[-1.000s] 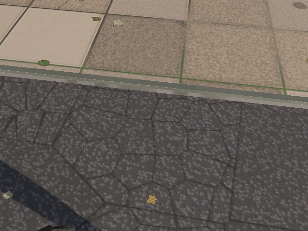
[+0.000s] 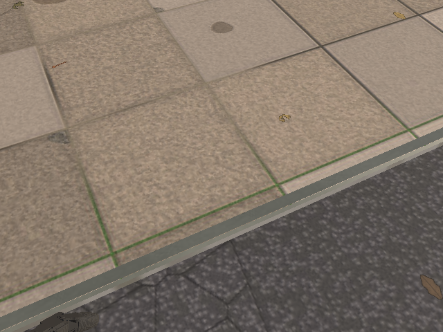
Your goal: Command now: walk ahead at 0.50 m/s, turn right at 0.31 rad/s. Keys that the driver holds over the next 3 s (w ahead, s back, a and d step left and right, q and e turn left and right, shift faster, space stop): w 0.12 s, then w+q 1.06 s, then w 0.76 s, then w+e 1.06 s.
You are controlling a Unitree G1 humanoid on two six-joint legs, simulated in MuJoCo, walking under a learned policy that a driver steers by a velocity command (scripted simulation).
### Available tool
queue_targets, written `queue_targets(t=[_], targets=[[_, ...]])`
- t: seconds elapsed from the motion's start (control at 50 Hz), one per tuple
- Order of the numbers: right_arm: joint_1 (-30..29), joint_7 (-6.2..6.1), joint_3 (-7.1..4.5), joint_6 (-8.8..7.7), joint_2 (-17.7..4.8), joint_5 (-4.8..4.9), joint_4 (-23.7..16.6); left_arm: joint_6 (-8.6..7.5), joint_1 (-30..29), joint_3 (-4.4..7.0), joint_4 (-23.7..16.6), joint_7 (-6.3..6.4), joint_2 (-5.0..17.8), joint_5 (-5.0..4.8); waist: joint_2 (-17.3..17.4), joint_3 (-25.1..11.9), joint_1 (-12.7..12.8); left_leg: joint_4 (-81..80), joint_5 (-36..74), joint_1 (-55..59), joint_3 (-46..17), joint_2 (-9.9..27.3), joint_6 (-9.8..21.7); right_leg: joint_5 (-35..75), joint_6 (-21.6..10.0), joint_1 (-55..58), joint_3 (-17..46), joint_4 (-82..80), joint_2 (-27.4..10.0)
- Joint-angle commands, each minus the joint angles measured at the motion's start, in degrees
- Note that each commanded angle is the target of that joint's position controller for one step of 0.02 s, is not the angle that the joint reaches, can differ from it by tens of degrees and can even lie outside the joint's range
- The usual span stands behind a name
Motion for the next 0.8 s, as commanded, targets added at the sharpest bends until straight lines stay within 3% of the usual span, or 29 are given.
queue_targets(t=[0.02,0.04,0.06,0.08,0.1,0.12,0.14,0.16,0.18,0.2,0.22,0.26,0.32,0.42,0.46,0.52,0.58,0.6,0.62,0.64,0.66,0.68,0.7,0.72,0.74,0.76,0.8], targets=[[0.0,-0.13,-2.37,0.33,-10.7,1.05,-1.7,-1.23,-5.8,0.51,-6.3,-0.8,3.1,0.11,5.9,2.5,2.2,-1.4,30.8,1.0,-6.5,17.0,9.5,-4.5,-2.3,1.2,-2.5,-4.6,2.1],[-0.2,-0.28,-2.51,0.66,-11.5,1.15,-1.5,-1.22,-4.3,1.02,-6.2,-0.81,4.2,0.35,7.1,0.8,3.8,2.1,40.5,2.1,-5.8,17.1,8.9,-7.0,-3.4,5.1,-3.8,-5.7,3.7],[-0.5,-0.47,-2.53,1.02,-12.2,1.19,-1.2,-1.15,0.6,2.02,-5.1,-0.64,6.1,0.58,7.8,-2.8,7.3,8.9,50.1,1.9,-4.2,16.3,7.9,-7.1,-4.8,13.2,-5.2,-7.4,5.6],[-0.6,-0.8,-2.05,1.27,-11.5,1.02,-1.1,-0.99,9.3,3.57,-2.4,-0.14,8.7,0.55,7.2,-8.0,11.9,19.4,52.9,-2.5,-1.8,14.2,6.2,-3.4,-6.4,26.8,-6.0,-9.9,7.5],[-0.4,-1.03,-0.81,0.9,-9.0,-0.43,-2.6,-0.45,19.0,5.04,-0.3,0.88,12.9,0.73,2.5,-15.1,15.7,36.0,35.8,-16.5,-1.1,11.8,3.9,0.0,-9.2,45.7,4.6,-7.0,-0.6],[6.4,-0.13,1.72,-0.28,-1.4,-1.42,-4.4,-0.52,19.2,5.44,0.2,1.14,17.9,0.7,-12.1,-22.9,9.5,56.1,-13.5,-38.7,-4.8,1.3,0.7,-10.6,-18.8,62.2,34.7,-12.1,-15.7],[2.2,0.38,0.5,-1.5,-6.9,0.62,-3.0,-0.92,20.2,3.98,-0.6,1.1,12.4,0.93,-5.4,-25.6,13.4,63.1,-17.3,-43.5,-15.2,1.7,1.3,-13.7,-18.8,61.3,40.3,-17.6,-17.9],[-3.6,0.6,-0.25,-1.93,-9.0,2.45,-5.3,-1.5,17.5,3.15,0.1,0.97,10.4,1.24,-4.0,-16.0,13.4,63.7,-12.8,-47.6,-15.0,4.0,2.0,-8.1,-16.1,54.1,29.7,-18.6,-15.8],[-5.4,0.28,-0.01,-2.03,-8.0,2.05,-5.5,-1.93,14.1,2.72,0.5,0.96,9.1,1.06,-1.2,-10.8,11.1,59.9,-7.4,-46.3,-14.3,6.5,2.1,-2.2,-14.1,45.9,22.1,-19.5,-13.3],[-5.8,0.05,-0.22,-1.71,-7.7,0.93,-5.2,-2.27,11.0,2.26,0.7,0.8,7.2,1.3,-0.7,-7.5,9.1,56.7,-4.1,-44.1,-14.2,7.9,1.6,1.4,-13.1,39.2,17.1,-21.3,-11.3],[-3.8,0.13,-0.39,-0.84,-7.3,0.77,-4.5,-2.72,9.0,1.84,0.6,0.69,5.6,1.77,-1.9,-6.5,6.9,55.4,-1.4,-40.2,-15.2,9.1,1.4,2.9,-12.4,34.5,13.5,-23.6,-9.9],[-1.1,0.06,-0.13,0.84,-4.9,0.97,-3.4,-3.92,7.6,2.06,1.6,0.62,5.2,1.73,-1.8,-5.4,5.0,53.8,1.2,-36.9,-15.6,9.3,0.5,3.4,-12.7,29.5,9.4,-27.7,-9.7],[-4.3,-0.35,-0.1,1.92,-3.7,0.65,-4.4,-4.89,7.6,2.5,3.7,1.25,6.0,2.21,-0.7,-1.4,4.9,48.5,7.9,-41.2,-17.2,8.9,-0.9,5.9,-11.8,27.7,2.8,-30.8,-9.2],[-11.9,0.94,0.56,1.11,-2.1,0.22,-6.6,-4.71,8.7,2.64,5.6,2.25,7.3,2.04,0.0,1.1,7.6,31.5,23.4,-40.6,-13.7,6.9,-0.4,6.8,-8.7,29.7,-6.6,-32.3,-7.0],[-15.1,1.57,1.12,1.12,-1.0,0.14,-8.0,-4.19,11.0,2.85,7.0,2.56,8.0,1.75,0.4,2.1,9.3,28.1,23.7,-41.2,-11.9,6.4,0.4,7.7,-8.5,33.3,-8.0,-31.8,-8.4],[-19.1,2.7,1.2,1.22,-1.4,0.18,-11.0,-2.61,13.2,3.26,8.5,2.9,9.0,0.91,0.7,3.2,10.3,24.7,18.2,-44.8,-10.0,5.5,2.3,13.9,-7.7,41.1,-9.3,-28.2,-10.7],[-16.6,3.52,0.13,1.72,-3.6,0.12,-12.5,-0.95,11.6,3.74,8.2,3.81,11.3,0.59,-2.1,-0.9,7.2,24.3,8.7,-38.3,-5.3,1.0,5.5,39.4,-5.5,45.2,-11.6,-18.0,-11.4],[-12.1,3.5,-0.8,1.98,-5.1,0.16,-11.9,-0.42,11.1,3.85,7.9,4.15,11.9,0.56,-3.0,-3.9,4.5,24.3,6.4,-32.0,-3.9,-1.3,6.8,46.8,-4.7,44.7,-12.3,-10.7,-10.9],[-3.8,3.07,-2.34,2.1,-7.6,0.27,-10.1,-0.06,10.0,3.71,7.7,4.42,12.0,0.27,-2.3,-8.2,-0.4,20.6,9.0,-20.2,-3.7,-3.5,8.8,46.7,-3.1,40.4,-13.5,0.5,-9.1],[4.9,1.91,-4.23,2.56,-11.9,0.45,-8.4,-0.59,10.5,2.98,7.0,4.57,10.4,0.79,2.2,-12.9,-4.3,17.7,11.8,-3.2,-12.3,0.4,11.6,30.6,-0.5,27.8,-13.5,16.6,-6.4],[4.3,1.26,-5.16,2.4,-18.3,0.4,-8.5,-2.49,16.7,0.11,4.1,3.32,1.0,2.8,18.1,-16.8,3.1,15.0,9.5,16.7,-44.5,16.0,22.7,-27.9,3.6,0.4,-9.1,37.9,6.1],[6.6,1.41,-4.09,1.8,-14.2,-0.06,-9.9,-5.01,11.6,0.3,3.7,2.26,5.2,0.82,11.2,-25.2,-1.5,6.3,2.2,22.0,-59.3,20.2,26.2,-32.5,3.0,-7.1,4.4,45.0,7.6],[4.5,1.33,-3.43,1.28,-11.3,-0.46,-9.7,-6.25,6.2,1.03,2.1,1.71,7.7,-1.35,7.9,-16.7,-2.1,4.9,2.1,17.0,-51.1,18.4,22.9,-27.4,1.6,-11.9,5.2,43.7,4.3],[1.0,1.24,-2.81,1.1,-9.0,-0.07,-10.2,-6.84,4.9,0.66,1.7,1.9,7.1,-0.88,3.2,-11.0,0.3,4.7,4.9,8.5,-44.1,15.8,20.5,-22.2,0.9,-11.0,4.4,38.5,1.6],[-2.7,1.17,-2.17,1.16,-7.1,-0.08,-11.1,-6.77,4.3,0.84,2.0,2.29,7.1,0.54,1.5,-7.2,2.7,4.0,10.4,0.3,-39.3,13.7,19.1,-19.8,1.3,-7.7,3.7,34.1,0.1],[-5.0,0.92,-1.58,1.19,-5.8,-0.81,-12.3,-6.08,5.3,1.34,2.1,2.36,7.7,1.27,2.3,-5.8,4.8,2.6,16.0,-5.7,-36.0,12.2,18.8,-18.1,1.9,-3.5,3.9,32.4,-0.9],[-6.2,0.4,-1.67,1.26,-6.3,-0.85,-13.2,-4.66,7.2,1.38,2.0,2.23,6.8,1.93,3.7,-4.7,6.8,0.7,22.2,-11.9,-32.2,10.5,18.9,-16.4,3.5,-0.6,2.6,29.2,-1.2]])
